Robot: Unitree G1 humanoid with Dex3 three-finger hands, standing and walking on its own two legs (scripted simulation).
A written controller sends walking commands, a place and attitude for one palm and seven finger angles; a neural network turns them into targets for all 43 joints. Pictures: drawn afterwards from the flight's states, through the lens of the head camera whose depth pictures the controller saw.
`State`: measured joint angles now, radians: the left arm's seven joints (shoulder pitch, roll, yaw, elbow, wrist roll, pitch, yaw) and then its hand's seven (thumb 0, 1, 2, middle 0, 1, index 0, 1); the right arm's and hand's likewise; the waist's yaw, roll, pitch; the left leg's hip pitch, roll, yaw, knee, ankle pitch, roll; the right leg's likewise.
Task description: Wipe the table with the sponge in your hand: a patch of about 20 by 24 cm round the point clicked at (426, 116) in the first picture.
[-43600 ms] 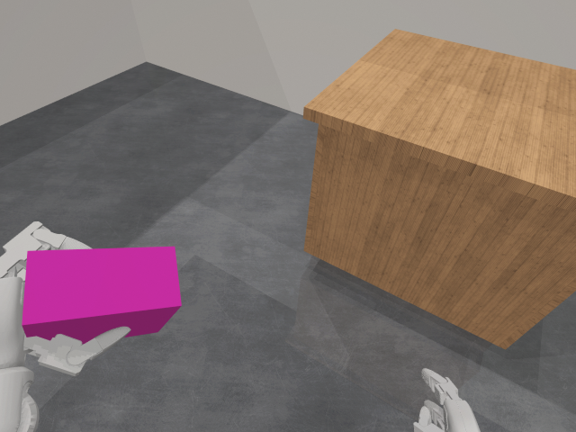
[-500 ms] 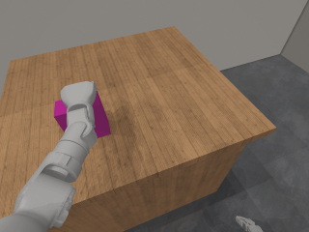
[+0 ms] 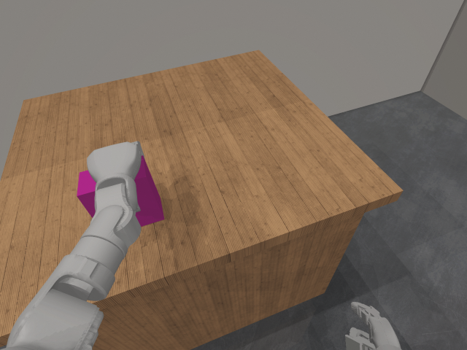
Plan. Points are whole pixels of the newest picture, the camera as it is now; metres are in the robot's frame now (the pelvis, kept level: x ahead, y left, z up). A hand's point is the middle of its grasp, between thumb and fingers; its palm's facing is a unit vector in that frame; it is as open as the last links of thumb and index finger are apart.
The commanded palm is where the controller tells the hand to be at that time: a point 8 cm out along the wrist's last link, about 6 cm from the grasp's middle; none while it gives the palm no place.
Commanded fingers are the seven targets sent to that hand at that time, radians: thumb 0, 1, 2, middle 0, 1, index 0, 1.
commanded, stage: wipe back along the middle lane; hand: left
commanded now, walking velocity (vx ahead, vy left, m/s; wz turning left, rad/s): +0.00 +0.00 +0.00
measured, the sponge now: (128, 204) +0.37 +0.26 +0.03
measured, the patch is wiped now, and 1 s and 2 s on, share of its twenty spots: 0.50 0.70 0.85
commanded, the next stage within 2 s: slide across to the third lane in 0.88 s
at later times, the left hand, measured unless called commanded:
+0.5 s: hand (132, 197) +0.35 +0.22 +0.08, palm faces +0.04 -0.06 -1.00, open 10.5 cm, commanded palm +0.31 +0.20 +0.12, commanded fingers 0.00 0.10 1.30 -1.20 -1.60 -1.20 -1.60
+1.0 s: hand (136, 219) +0.30 +0.19 +0.09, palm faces +0.10 -0.12 -0.99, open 10.5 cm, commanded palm +0.26 +0.18 +0.13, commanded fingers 0.00 0.10 1.30 -1.20 -1.60 -1.20 -1.60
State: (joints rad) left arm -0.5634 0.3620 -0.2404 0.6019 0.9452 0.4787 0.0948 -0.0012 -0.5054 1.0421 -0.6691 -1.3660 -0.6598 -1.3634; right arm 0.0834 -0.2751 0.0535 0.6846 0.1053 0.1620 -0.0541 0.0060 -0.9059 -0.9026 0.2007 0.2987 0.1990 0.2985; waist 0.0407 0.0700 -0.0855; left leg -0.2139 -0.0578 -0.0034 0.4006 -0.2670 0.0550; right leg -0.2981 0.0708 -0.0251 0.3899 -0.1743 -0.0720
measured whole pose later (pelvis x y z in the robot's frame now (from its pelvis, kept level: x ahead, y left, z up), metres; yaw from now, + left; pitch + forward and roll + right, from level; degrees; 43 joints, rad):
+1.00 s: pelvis +0.00 +0.01 +0.00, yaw -1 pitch -1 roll +0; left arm -0.19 0.28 -0.39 0.05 0.98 0.67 0.10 -0.01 -0.51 1.04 -0.64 -1.39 -0.67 -1.33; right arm -0.02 -0.25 0.07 0.64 0.11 0.19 0.05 0.01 -0.91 -0.90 0.20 0.30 0.20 0.30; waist 0.10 0.09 -0.08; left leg -0.13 -0.07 0.02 0.44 -0.30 0.07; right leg -0.23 0.06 -0.01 0.46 -0.22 -0.06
